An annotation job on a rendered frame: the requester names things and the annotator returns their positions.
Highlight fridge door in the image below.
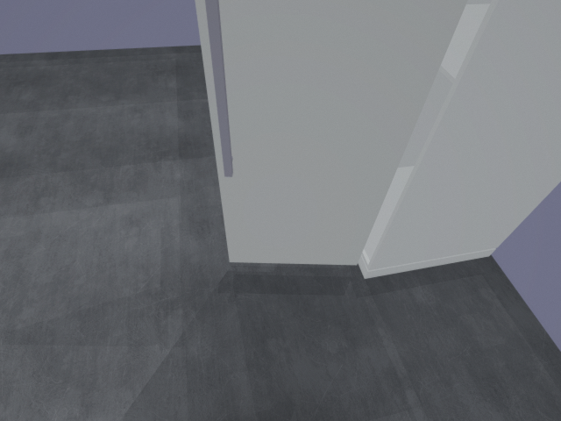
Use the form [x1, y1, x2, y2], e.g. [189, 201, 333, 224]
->
[195, 0, 468, 265]

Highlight handle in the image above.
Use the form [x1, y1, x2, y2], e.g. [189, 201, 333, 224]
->
[205, 0, 233, 177]

